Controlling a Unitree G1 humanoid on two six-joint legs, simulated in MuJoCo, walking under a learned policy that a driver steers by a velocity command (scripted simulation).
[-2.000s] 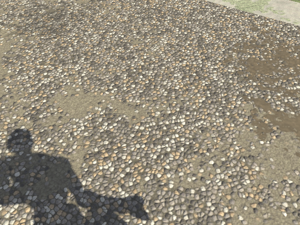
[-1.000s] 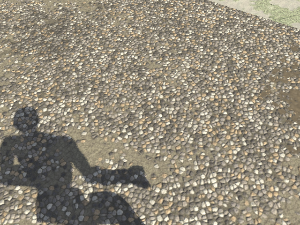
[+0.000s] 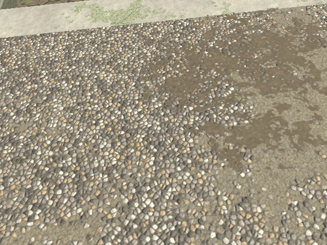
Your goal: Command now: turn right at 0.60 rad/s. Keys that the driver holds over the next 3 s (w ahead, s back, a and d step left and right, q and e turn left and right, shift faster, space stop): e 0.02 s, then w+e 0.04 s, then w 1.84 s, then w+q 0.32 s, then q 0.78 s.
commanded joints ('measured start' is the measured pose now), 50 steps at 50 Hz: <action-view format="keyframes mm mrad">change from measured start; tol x32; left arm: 1 -29 180 54 -71 -1 -8 11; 50 191 155 25 159 -15 -124 -29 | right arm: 1 -37 -55 -8 -75 3 -18 6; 33 377 24 59 -3 13 -89 25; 50 -125 -18 52 -102 22 -106 72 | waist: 1 9 -175 -141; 29 -62 126 37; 33 87 -331 -393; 50 71 -68 46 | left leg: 1 5 -13 -23 -133 12 -1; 9 413 0 16 -571 92 112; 12 489 399 -652 -824 -427 373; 31 449 196 -13 -502 683 206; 33 -99 -27 43 157 -114 101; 35 -272 55 -52 306 -105 122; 50 -86 86 36 -385 480 85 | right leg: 1 146 -222 262 -87 249 -182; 9 -84 -128 347 -71 -418 -110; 14 -563 -27 79 603 -217 28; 31 159 -23 -161 6 92 -43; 33 730 -437 519 -84 -188 -258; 50 206 -252 -16 -332 209 -158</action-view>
